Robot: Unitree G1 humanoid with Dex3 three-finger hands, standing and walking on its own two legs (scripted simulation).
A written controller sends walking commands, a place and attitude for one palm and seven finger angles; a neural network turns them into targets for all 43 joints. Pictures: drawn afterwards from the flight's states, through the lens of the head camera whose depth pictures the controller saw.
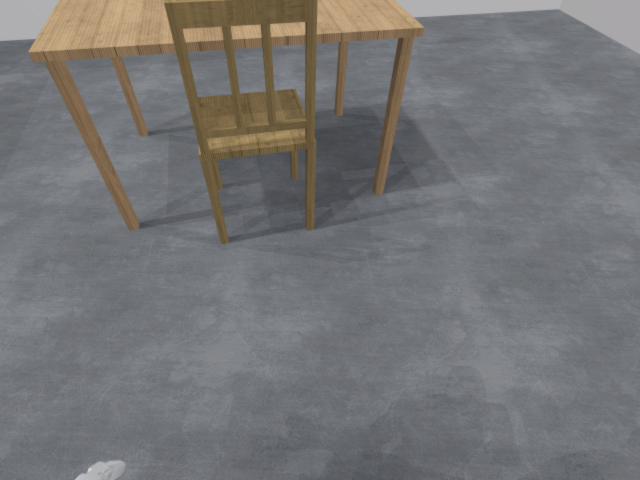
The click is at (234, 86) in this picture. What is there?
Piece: chair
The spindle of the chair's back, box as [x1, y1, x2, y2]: [222, 26, 243, 127]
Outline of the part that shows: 222,27 236,124 237,127 243,126 231,32 230,26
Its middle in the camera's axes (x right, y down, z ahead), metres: -0.26 -0.47 +1.14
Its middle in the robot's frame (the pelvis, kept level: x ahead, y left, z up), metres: +1.15 +0.31 -0.07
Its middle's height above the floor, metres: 0.69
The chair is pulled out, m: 0.00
